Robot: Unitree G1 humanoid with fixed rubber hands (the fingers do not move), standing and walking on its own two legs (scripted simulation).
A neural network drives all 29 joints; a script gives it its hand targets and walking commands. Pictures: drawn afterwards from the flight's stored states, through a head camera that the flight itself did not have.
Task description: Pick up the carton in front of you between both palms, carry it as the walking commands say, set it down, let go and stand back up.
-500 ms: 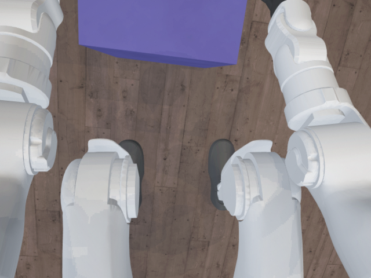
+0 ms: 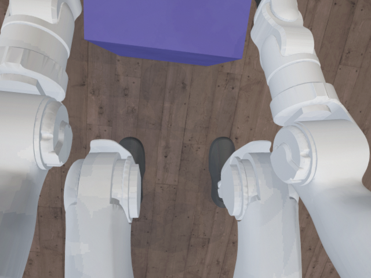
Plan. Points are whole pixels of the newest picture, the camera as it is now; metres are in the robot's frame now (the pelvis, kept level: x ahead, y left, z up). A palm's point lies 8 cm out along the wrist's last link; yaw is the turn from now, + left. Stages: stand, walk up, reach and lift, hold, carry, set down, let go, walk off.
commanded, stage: reach and lift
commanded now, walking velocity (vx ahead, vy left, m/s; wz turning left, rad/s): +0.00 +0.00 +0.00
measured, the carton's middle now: out of the picture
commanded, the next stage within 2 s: none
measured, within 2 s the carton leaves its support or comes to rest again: leaves its support in 0.16 s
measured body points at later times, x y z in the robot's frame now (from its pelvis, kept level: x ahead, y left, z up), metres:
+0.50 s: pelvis +0.00 +0.00 +0.05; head +0.29 +0.04 +0.39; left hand +0.54 +0.19 -0.03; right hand +0.53 -0.11 -0.04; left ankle +0.11 +0.13 -0.34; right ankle +0.12 -0.14 -0.34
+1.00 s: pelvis +0.02 -0.01 +0.17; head +0.25 +0.02 +0.56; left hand +0.49 +0.18 +0.11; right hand +0.49 -0.12 +0.11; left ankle +0.11 +0.13 -0.34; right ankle +0.12 -0.14 -0.34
